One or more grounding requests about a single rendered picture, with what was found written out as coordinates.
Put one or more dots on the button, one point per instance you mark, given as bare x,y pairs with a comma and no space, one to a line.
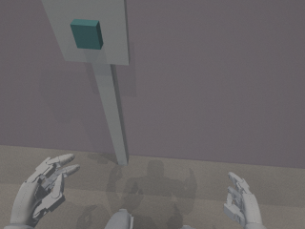
87,34

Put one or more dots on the robot left hand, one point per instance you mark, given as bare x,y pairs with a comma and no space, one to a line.
26,209

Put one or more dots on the robot left thigh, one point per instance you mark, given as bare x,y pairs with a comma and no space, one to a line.
120,220

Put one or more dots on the panel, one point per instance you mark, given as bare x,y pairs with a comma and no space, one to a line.
113,20

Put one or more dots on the robot right hand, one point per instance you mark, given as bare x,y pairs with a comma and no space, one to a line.
246,209

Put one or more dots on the robot left shin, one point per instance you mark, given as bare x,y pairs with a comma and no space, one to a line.
123,210

